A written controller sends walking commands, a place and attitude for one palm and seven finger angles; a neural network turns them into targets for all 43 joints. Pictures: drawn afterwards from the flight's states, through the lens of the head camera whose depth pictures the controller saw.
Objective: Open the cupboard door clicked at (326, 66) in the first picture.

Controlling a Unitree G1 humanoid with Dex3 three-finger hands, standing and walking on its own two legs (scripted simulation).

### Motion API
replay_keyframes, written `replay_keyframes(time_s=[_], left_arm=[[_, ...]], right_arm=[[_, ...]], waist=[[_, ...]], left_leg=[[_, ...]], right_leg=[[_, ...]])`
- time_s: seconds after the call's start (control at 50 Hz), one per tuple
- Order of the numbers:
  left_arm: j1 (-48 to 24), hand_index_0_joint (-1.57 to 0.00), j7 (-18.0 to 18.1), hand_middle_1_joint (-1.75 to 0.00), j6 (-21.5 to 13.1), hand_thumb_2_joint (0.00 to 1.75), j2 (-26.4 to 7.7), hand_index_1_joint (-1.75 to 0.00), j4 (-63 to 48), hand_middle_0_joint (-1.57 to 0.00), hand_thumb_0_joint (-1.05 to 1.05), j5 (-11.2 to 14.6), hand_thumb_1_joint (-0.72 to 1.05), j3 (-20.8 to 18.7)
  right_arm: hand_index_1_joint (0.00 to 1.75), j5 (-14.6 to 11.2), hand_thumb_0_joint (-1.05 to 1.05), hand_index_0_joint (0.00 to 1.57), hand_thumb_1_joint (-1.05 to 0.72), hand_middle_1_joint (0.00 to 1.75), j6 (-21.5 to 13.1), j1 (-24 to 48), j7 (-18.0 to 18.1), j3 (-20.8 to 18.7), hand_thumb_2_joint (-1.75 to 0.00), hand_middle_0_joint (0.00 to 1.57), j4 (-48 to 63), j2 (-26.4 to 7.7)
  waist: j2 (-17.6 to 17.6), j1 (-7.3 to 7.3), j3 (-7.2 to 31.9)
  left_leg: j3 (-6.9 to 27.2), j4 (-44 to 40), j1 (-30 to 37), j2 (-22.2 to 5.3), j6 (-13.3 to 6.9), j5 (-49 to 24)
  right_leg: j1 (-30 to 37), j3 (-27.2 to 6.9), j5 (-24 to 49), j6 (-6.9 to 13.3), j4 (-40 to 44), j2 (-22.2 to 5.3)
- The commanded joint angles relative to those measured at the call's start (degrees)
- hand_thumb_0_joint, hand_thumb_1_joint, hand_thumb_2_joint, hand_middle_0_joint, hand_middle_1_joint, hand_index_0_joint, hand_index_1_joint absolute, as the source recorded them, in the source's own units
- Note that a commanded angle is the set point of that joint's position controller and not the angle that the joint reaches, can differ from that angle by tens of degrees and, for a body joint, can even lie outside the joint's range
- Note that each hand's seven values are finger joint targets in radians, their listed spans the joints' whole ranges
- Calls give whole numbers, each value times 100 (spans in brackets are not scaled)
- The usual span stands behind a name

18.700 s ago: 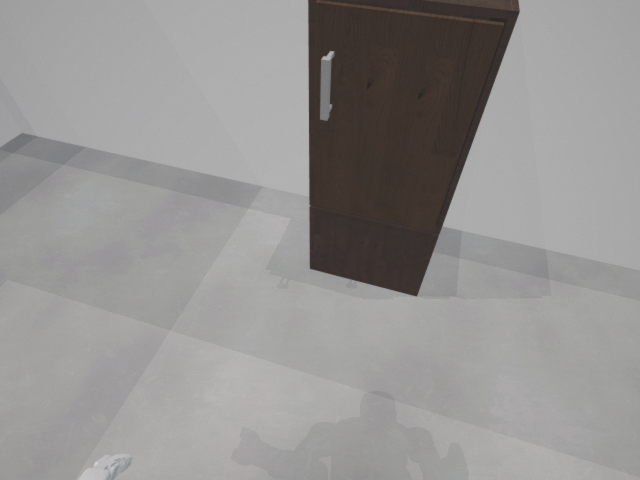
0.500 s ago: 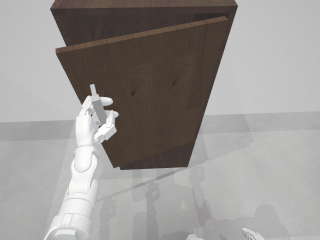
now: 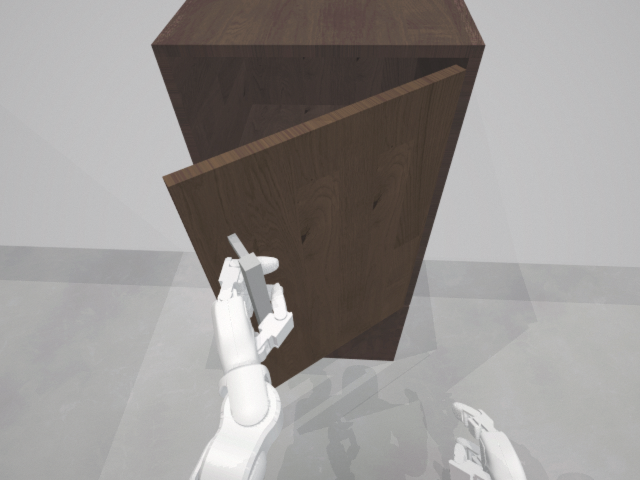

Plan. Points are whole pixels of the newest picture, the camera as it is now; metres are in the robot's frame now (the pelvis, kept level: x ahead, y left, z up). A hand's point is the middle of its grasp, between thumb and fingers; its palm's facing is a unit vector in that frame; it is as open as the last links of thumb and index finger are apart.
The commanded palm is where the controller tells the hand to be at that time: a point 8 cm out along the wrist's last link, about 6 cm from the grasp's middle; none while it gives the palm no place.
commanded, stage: pull the door open along its arc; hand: left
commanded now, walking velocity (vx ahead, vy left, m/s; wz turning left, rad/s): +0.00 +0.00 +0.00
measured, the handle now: (252, 286) +0.34 +0.10 +0.06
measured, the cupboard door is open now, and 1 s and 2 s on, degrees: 36 38 41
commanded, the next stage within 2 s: open thumb and fingers to let go in 0.08 s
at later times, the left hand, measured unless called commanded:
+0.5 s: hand (272, 332) +0.27 +0.07 +0.07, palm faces +0.39 -0.92 -0.04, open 8.5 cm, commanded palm +0.22 +0.09 +0.06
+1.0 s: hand (285, 331) +0.28 +0.06 +0.07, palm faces +0.29 -0.95 -0.05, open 15.3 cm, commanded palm +0.23 +0.08 +0.06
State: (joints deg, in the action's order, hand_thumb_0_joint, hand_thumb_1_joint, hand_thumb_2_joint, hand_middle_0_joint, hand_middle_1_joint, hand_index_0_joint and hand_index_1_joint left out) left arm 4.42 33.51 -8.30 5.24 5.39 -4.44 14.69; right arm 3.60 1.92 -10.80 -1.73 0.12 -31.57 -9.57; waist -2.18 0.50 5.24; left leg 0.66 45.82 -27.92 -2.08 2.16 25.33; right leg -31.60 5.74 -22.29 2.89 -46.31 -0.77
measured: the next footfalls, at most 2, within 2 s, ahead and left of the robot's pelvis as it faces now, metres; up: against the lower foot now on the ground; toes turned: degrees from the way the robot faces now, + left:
none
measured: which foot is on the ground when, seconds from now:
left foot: down 0.00-1.00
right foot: down 0.00-1.00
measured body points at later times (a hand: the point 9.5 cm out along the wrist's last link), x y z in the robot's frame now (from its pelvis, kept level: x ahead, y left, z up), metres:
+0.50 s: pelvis -0.01 -0.01 +0.00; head +0.02 -0.04 +0.45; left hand +0.25 +0.12 +0.08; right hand +0.18 -0.22 -0.10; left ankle -0.02 +0.14 -0.70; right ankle +0.01 -0.09 -0.70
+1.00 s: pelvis -0.03 +0.01 -0.01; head -0.01 -0.01 +0.44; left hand +0.25 +0.11 +0.08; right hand +0.15 -0.20 -0.10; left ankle -0.02 +0.15 -0.70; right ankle +0.01 -0.09 -0.70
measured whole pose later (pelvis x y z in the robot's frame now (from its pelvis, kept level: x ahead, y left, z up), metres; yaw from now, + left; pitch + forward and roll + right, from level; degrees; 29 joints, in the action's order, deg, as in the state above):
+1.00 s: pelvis -0.03 +0.01 -0.01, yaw +0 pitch +6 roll +0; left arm 1.4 35.4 -6.5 4.9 6.0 -5.2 18.1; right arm 3.1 -1.0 -10.1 -1.4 0.6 -33.1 -9.9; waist -2.4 0.1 4.4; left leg 0.8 49.4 -30.4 -1.0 1.4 24.9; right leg -33.7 5.5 -21.6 2.3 -49.2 -1.9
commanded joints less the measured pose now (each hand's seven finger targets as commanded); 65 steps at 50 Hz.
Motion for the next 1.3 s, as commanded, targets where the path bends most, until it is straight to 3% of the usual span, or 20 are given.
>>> replay_keyframes(time_s=[0.0,0.04,0.14,0.16,0.24,0.34,0.4,0.48,0.56,0.66,0.72,0.96,1.08,1.1,1.12,1.14,1.16,1.2,1.24,1.28], left_arm=[[337,-40,-107,-135,-284,90,1129,-135,-2039,-40,0,-81,90,544],[802,-40,-144,-135,-201,90,1114,-135,-2356,-40,0,-21,90,554],[-85,-40,75,-135,-95,90,790,-135,-1986,-40,0,-18,90,79],[-657,-40,159,-135,-128,90,559,-135,-1863,-40,0,-42,90,-125],[-375,-38,167,-132,-127,78,759,-132,-1676,-38,0,-89,62,-37],[-135,-35,-50,-128,-242,63,811,-128,-1921,-35,0,-104,27,183],[-423,-34,-103,-126,-328,54,760,-126,-1933,-34,0,-171,6,262],[-435,-32,-180,-123,-409,42,820,-123,-1838,-32,0,-179,-22,402],[-668,-30,-171,-120,-467,30,926,-120,-1872,-30,0,-191,-50,543],[-863,-27,-42,-105,-401,30,922,-105,-1693,-27,0,-178,-50,446],[-939,-25,27,-90,-317,30,1098,-90,-1596,-25,0,-208,-50,557],[-1722,-15,254,-30,-85,30,1266,-30,-1053,-15,0,-170,-50,514],[-1818,-15,311,-30,-3,30,1313,-30,-809,-15,0,-160,-50,449],[-1736,-15,-922,-30,-260,30,738,-30,-1001,-15,0,-765,-50,1779],[-1957,-15,-1570,-30,-551,30,329,-30,-1308,-15,0,-558,-50,1293],[-1919,-15,-1975,-30,-722,30,93,-30,-1378,-15,0,-457,-50,1196],[-1895,-15,-2301,-30,-827,30,24,-30,-1497,-15,0,-360,-50,1169],[-1982,-15,-2950,-30,-933,30,31,-30,-1518,-15,0,-56,-50,1247],[-1711,-15,-3186,-30,-910,30,110,-30,-1554,-15,0,364,-50,1027],[-1248,-15,-3142,-30,-812,30,9,-30,-1654,-15,0,644,-50,658]], right_arm=[[30,-75,0,20,-90,30,-357,656,-9,-123,-90,20,1010,-439],[30,-84,0,20,-90,30,-369,688,-30,-99,-90,20,1056,-408],[30,-26,0,20,-90,30,-399,831,72,-52,-90,20,893,-428],[30,-13,0,20,-90,30,-409,828,120,-43,-90,20,812,-448],[30,23,0,20,-90,30,-454,776,125,-75,-90,20,792,-410],[30,-4,0,20,-90,30,-438,591,130,-128,-90,20,877,-455],[30,-1,0,20,-90,30,-460,575,145,-139,-90,20,843,-500],[30,-9,0,20,-90,30,-554,558,148,-140,-90,20,859,-538],[30,-35,0,20,-90,30,-634,552,134,-147,-90,20,878,-541],[30,-46,0,20,-90,30,-674,607,136,-142,-90,20,870,-544],[30,-64,0,20,-90,30,-653,649,101,-132,-90,20,880,-541],[30,-77,0,20,-90,30,-600,838,66,-100,-90,20,756,-547],[30,-78,0,20,-90,30,-540,919,51,-91,-90,20,706,-523],[30,-89,0,20,-90,30,-510,265,35,-117,-90,20,567,-738],[30,-137,0,20,-90,30,-550,179,81,-151,-90,20,788,-716],[30,-155,0,20,-90,30,-567,191,132,-149,-90,20,843,-722],[30,-173,0,20,-90,30,-604,192,165,-128,-90,20,910,-710],[30,-248,0,20,-90,30,-713,136,200,-77,-90,20,994,-729],[30,-337,0,20,-90,30,-831,186,249,-44,-90,20,1140,-710],[30,-385,0,20,-90,30,-925,253,260,-34,-90,20,1234,-730]], waist=[[625,-119,1350],[660,-165,1355],[751,-86,814],[820,-4,764],[679,-119,1164],[752,-61,1373],[708,75,1159],[828,103,1028],[686,103,1108],[736,39,1147],[441,13,1097],[645,2,901],[629,-88,1058],[908,476,638],[756,314,1168],[665,222,1372],[583,198,1489],[392,337,1263],[469,257,1130],[657,102,1041]], left_leg=[[-127,-384,200,278,-229,-1704],[-130,-370,210,304,-217,-1708],[-68,-225,53,386,-206,-1183],[-49,-175,-10,402,-216,-1079],[-65,-195,53,399,-208,-1242],[-69,-231,14,369,-207,-1433],[-41,-190,16,339,-237,-1327],[7,-145,-54,345,-270,-1163],[11,-126,-56,352,-273,-1057],[2,-145,-108,358,-273,-965],[17,-234,-41,318,-257,-1028],[47,-317,-97,308,-250,-696],[42,-372,-81,321,-236,-731],[22,-297,72,295,-370,-917],[7,-237,37,328,-400,-1066],[-18,-185,29,360,-425,-1151],[-23,-174,3,365,-420,-1115],[4,-154,41,370,-427,-917],[41,-244,-15,367,-398,-618],[79,-369,-65,357,-348,-515]], right_leg=[[1551,-333,2237,-144,805,-80],[1679,-361,2421,-161,831,-107],[1203,-617,1567,-233,1178,-208],[1074,-692,1343,-251,1214,-235],[1216,-666,1691,-253,1046,-234],[1497,-637,2434,-300,864,-253],[1219,-630,2060,-289,904,-250],[1010,-636,1595,-277,944,-248],[837,-552,1096,-210,870,-204],[761,-487,742,-172,855,-150],[657,-303,736,-101,698,-72],[425,-252,61,-73,794,-19],[525,-244,90,-63,792,-9],[318,-413,866,-69,693,-23],[572,-390,1243,-59,542,-51],[784,-469,1472,-69,477,-78],[869,-497,1470,-79,452,-99],[660,-493,1217,-83,480,-104],[612,-454,725,-104,600,-72],[696,-398,411,-110,694,-56]])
